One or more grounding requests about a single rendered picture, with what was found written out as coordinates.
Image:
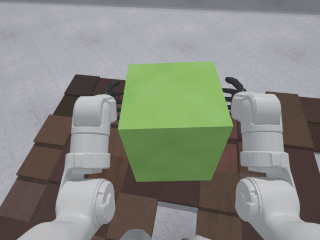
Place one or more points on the left robot thigh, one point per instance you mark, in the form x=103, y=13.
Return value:
x=136, y=234

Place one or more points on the right robot hand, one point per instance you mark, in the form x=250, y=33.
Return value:
x=231, y=91

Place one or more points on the left robot hand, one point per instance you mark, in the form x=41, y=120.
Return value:
x=108, y=88

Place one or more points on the robot right forearm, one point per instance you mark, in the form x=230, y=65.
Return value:
x=260, y=119

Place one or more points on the robot left upper arm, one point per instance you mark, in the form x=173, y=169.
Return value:
x=83, y=205

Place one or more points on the carton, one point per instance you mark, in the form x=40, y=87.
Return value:
x=174, y=121

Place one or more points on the robot left forearm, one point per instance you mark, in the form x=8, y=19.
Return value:
x=90, y=130

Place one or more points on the robot right upper arm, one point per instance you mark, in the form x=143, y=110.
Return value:
x=271, y=206

